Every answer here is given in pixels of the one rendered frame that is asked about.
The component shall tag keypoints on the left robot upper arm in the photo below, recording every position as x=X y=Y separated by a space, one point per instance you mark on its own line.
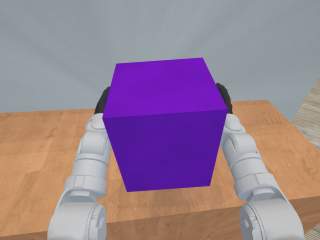
x=79 y=221

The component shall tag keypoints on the left robot forearm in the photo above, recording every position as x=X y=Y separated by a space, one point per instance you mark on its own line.
x=87 y=180

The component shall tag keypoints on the right robot forearm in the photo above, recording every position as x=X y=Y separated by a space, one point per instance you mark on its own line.
x=252 y=180

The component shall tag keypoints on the carton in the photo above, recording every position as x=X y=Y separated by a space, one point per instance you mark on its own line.
x=164 y=120

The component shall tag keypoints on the pedestal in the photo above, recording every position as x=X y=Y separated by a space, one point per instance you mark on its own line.
x=37 y=153

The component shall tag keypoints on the left robot hand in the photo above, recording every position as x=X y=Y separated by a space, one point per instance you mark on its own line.
x=100 y=107

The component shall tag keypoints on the right robot hand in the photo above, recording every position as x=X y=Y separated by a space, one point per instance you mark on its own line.
x=227 y=100

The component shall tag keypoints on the right robot upper arm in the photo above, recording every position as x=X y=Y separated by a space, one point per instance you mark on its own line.
x=270 y=219

